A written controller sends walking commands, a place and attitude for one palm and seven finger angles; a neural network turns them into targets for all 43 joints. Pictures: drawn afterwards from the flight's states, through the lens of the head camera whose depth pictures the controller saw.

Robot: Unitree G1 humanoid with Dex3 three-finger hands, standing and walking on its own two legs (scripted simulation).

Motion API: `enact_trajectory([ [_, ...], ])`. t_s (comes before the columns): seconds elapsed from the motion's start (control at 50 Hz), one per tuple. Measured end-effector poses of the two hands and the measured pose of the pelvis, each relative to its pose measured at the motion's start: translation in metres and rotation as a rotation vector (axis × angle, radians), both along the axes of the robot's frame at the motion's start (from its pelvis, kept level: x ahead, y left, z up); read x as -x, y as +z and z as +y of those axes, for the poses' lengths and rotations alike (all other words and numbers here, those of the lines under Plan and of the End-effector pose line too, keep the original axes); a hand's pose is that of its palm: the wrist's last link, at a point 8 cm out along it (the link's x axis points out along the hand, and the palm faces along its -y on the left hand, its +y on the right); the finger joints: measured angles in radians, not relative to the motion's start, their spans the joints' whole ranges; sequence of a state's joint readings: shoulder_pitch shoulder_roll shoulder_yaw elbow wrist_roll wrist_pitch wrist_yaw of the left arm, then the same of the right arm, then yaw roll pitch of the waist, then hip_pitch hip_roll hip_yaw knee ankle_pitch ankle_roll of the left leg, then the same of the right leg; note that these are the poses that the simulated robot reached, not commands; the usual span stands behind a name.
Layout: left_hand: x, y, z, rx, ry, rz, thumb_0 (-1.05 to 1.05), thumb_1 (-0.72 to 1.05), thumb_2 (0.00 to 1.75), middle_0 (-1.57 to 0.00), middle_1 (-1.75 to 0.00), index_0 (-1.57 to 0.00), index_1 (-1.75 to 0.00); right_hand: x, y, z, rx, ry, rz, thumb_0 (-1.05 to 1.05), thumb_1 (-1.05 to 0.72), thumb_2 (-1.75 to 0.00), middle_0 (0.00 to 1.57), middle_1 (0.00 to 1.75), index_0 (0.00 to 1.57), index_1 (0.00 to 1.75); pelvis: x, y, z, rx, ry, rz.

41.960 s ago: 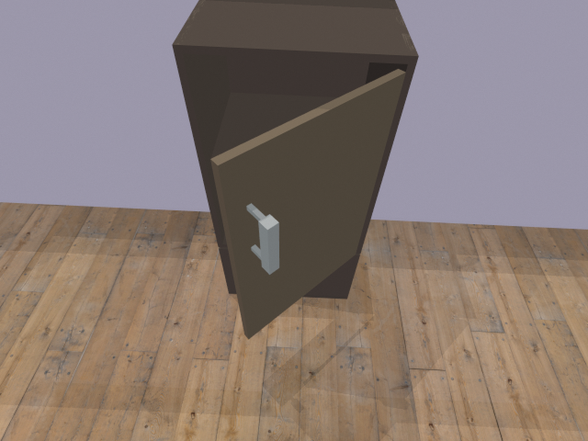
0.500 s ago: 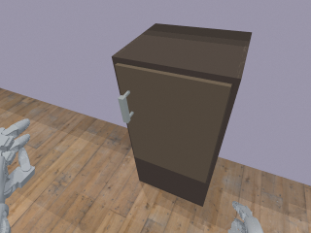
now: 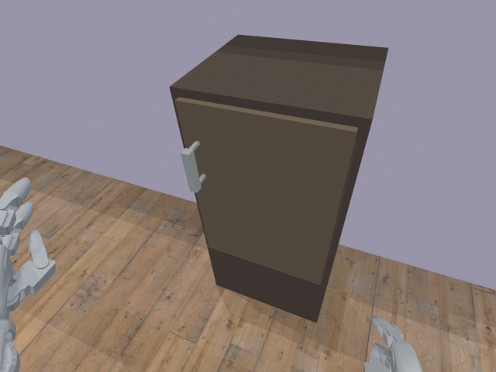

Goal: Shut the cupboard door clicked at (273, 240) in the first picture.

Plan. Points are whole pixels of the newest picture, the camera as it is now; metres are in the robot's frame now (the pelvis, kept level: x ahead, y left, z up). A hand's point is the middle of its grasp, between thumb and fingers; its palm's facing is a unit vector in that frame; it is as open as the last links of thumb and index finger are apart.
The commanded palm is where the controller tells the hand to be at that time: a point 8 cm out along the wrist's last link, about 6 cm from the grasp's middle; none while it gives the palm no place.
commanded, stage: step back with the hand held close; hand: left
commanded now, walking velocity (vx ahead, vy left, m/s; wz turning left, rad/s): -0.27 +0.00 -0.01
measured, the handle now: (195, 166) +0.61 +0.21 -0.02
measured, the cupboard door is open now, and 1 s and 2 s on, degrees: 0 0 0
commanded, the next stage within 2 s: stop stepping back and stand still in 1.48 s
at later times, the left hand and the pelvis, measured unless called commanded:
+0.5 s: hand (19, 298) +0.15 +0.29 +0.15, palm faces +0.41 -0.78 -0.47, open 7.4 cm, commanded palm +0.10 +0.32 +0.17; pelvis -0.05 +0.02 -0.01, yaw -1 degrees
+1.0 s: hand out of the picture +0.09 +0.30 +0.16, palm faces +0.46 -0.77 -0.44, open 7.4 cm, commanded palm +0.02 +0.33 +0.17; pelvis -0.11 +0.03 -0.02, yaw +2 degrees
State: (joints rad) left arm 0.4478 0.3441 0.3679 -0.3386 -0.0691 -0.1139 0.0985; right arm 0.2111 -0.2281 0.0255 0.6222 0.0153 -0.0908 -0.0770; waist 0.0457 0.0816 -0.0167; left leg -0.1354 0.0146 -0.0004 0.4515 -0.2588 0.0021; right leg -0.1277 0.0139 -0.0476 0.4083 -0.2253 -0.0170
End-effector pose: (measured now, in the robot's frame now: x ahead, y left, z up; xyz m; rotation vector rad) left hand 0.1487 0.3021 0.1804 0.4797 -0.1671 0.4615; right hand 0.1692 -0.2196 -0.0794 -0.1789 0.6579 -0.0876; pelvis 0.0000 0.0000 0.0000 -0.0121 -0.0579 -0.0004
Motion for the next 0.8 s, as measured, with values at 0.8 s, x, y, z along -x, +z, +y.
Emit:
enact_trajectory([
  [0.8,0.082,-0.007,0.027,-0.131,-0.030,-0.096,0.01,0.89,0.90,-0.21,-0.30,-0.21,-0.30,0.104,-0.010,0.002,0.100,-0.054,0.086,0.01,-0.90,-0.90,0.20,0.30,0.21,0.30,0.082,-0.019,0.020,0.020,0.026,0.060],
])
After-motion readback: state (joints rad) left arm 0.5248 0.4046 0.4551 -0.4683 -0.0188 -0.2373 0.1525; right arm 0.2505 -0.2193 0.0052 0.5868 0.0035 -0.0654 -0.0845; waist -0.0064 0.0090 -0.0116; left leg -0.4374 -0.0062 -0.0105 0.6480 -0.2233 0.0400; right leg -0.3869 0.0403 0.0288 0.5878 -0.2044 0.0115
